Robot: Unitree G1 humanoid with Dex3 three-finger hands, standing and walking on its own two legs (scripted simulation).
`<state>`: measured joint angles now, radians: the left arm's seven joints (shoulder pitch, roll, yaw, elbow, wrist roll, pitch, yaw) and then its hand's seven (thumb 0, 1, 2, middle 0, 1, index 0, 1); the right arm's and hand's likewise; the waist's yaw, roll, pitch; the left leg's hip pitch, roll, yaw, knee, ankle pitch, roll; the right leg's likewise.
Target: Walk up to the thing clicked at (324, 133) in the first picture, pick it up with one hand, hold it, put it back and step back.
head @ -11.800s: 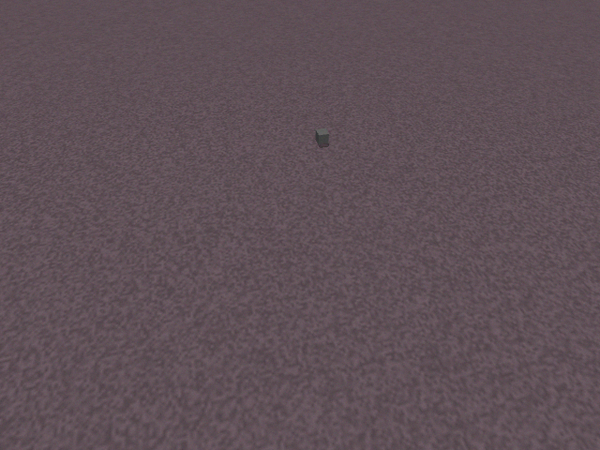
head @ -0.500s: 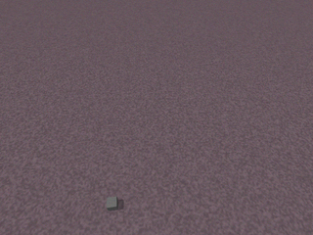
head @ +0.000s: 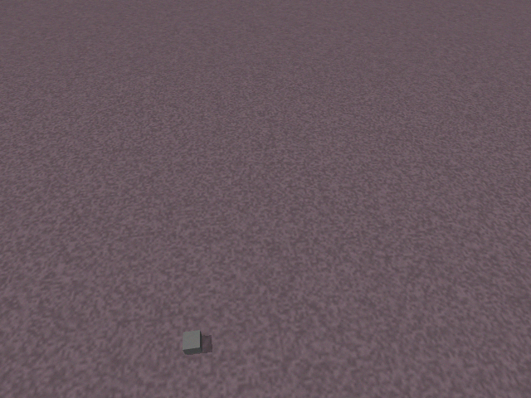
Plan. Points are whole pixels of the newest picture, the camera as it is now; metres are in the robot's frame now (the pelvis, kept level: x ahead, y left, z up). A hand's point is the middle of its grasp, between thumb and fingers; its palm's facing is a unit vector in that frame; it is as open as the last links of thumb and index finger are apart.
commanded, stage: stand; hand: left
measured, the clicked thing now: (192, 342) +0.42 +0.26 -0.75
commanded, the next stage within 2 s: rise first in 1.70 s
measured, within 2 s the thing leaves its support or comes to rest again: neither
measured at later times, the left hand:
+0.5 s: hand out of the picture +0.06 +0.26 -0.16, palm faces -0.03 -0.94 -0.34, open 7.4 cm
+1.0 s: hand out of the picture +0.04 +0.26 -0.16, palm faces -0.03 -0.94 -0.33, open 7.4 cm
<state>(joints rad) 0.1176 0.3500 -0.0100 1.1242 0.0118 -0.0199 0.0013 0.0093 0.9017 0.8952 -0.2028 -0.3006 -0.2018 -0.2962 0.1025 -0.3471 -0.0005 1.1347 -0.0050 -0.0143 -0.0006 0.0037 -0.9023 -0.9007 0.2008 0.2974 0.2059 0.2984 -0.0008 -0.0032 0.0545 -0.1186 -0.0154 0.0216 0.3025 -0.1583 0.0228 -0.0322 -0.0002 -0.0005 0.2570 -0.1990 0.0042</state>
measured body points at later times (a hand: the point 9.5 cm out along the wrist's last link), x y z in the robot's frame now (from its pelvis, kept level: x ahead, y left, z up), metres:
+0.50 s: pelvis +0.00 +0.01 +0.00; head +0.01 +0.01 +0.45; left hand +0.06 +0.31 -0.14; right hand +0.07 -0.29 -0.13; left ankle +0.00 +0.10 -0.75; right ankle -0.04 -0.12 -0.75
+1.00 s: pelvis -0.01 +0.01 +0.00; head +0.00 +0.02 +0.45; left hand +0.05 +0.31 -0.14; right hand +0.06 -0.29 -0.13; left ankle +0.00 +0.10 -0.75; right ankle -0.04 -0.12 -0.75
